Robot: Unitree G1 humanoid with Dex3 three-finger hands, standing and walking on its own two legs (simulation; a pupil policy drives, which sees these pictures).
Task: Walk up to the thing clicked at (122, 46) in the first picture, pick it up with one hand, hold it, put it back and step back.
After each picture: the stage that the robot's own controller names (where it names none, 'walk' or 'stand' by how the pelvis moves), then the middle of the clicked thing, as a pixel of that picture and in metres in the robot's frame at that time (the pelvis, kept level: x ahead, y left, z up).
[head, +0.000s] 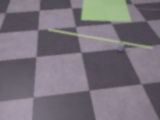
stand; (120, 47) +1.35 -0.44 -0.72
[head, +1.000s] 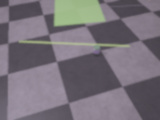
walk; (96, 50) +1.28 -0.09 -0.69
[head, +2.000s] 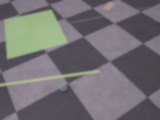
walk; (63, 87) +0.82 +0.21 -0.71
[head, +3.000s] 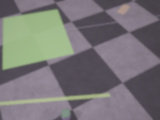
walk; (66, 115) +0.49 +0.14 -0.69
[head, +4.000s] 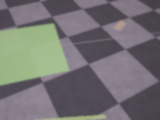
stand; out of the picture +0.38 +0.14 -0.72
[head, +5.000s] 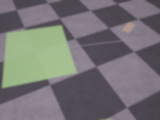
stand; out of the picture +0.35 +0.11 -0.71
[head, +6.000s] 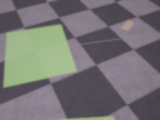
stand; out of the picture +0.37 +0.11 -0.72
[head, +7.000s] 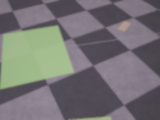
stand; out of the picture +0.37 +0.12 -0.73
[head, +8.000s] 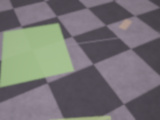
stand; out of the picture +0.36 +0.13 -0.73
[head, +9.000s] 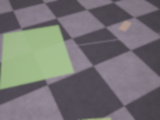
stand; out of the picture +0.36 +0.13 -0.73
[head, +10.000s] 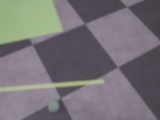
go down; (53, 107) +0.40 +0.13 -0.59
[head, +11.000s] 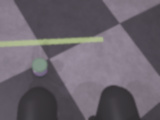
go down; (40, 68) +0.46 +0.16 -0.32
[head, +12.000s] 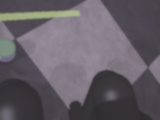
close in; (5, 52) +0.45 +0.19 -0.25
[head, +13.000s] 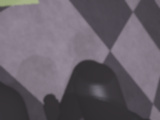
close; out of the picture +0.45 +0.22 -0.23
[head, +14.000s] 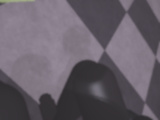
close; out of the picture +0.44 +0.22 -0.23
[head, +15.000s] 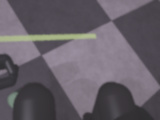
lift; (23, 94) +0.32 +0.20 -0.29
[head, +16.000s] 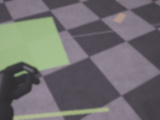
stand; out of the picture +0.27 +0.21 -0.67
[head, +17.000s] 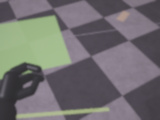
hold; out of the picture +0.28 +0.25 -0.70
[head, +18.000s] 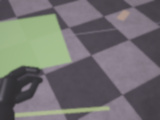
stand; out of the picture +0.30 +0.26 -0.70
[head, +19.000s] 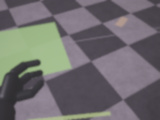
stand; out of the picture +0.31 +0.27 -0.70
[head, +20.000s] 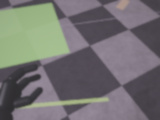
stand; out of the picture +0.32 +0.28 -0.67
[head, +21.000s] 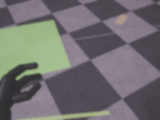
stand; out of the picture +0.31 +0.29 -0.71
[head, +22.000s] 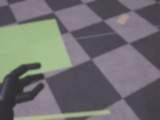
stand; out of the picture +0.32 +0.29 -0.71
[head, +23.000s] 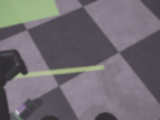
crouch; (25, 109) +0.35 +0.29 -0.55
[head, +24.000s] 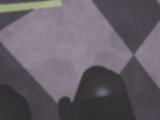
lower; out of the picture +0.35 +0.34 -0.27
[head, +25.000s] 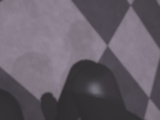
lower; out of the picture +0.33 +0.35 -0.25
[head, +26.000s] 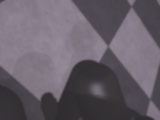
lower; out of the picture +0.33 +0.36 -0.25
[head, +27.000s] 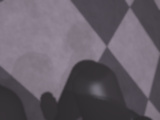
lower; out of the picture +0.33 +0.35 -0.25
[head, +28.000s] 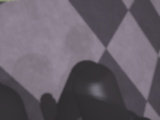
lower; out of the picture +0.33 +0.35 -0.25
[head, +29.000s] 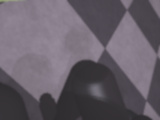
loosen; out of the picture +0.33 +0.34 -0.25
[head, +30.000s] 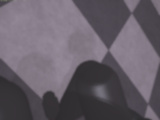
stand; out of the picture +0.35 +0.37 -0.26
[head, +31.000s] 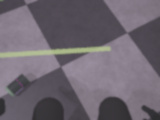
walk; (17, 84) +0.40 +0.33 -0.46
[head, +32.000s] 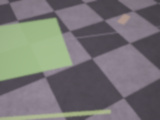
stand; out of the picture +0.36 +0.31 -0.69
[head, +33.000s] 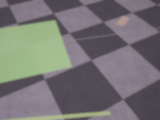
stand; out of the picture +0.36 +0.32 -0.69
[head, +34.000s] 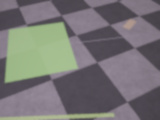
stand; out of the picture +0.37 +0.31 -0.73
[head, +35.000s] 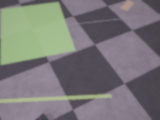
walk; out of the picture +0.41 +0.27 -0.72
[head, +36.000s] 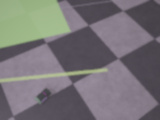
walk; (43, 95) +0.55 +0.27 -0.72
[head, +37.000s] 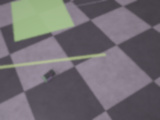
walk; (48, 75) +0.84 +0.37 -0.73
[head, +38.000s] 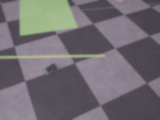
stand; (50, 69) +0.99 +0.30 -0.73
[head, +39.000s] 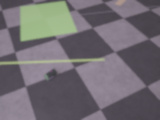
stand; (50, 74) +0.97 +0.31 -0.75
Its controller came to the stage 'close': yes
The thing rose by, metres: 0.02
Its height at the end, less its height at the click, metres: -0.02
